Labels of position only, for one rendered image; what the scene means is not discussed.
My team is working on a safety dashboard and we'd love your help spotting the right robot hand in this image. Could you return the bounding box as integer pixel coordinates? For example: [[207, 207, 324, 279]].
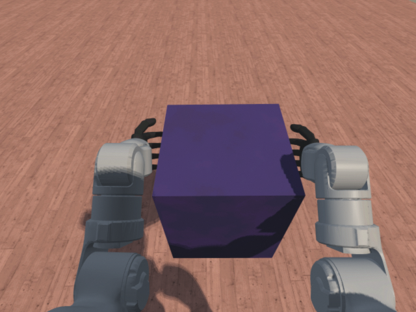
[[289, 124, 319, 177]]

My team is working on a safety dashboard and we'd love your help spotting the carton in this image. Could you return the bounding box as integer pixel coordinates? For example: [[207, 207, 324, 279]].
[[152, 104, 306, 258]]

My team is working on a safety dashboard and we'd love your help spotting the left robot hand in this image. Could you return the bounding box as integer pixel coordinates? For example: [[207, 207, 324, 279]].
[[131, 118, 163, 170]]

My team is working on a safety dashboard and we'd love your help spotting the right robot upper arm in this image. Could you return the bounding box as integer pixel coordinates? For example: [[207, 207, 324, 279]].
[[310, 257, 397, 312]]

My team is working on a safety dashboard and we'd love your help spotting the left robot upper arm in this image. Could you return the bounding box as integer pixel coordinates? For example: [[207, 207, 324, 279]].
[[48, 252, 150, 312]]

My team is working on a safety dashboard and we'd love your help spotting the right robot forearm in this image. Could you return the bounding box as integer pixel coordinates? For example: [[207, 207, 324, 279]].
[[301, 143, 396, 304]]

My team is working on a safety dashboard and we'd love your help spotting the left robot forearm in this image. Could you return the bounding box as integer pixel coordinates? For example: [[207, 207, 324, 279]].
[[73, 138, 152, 301]]

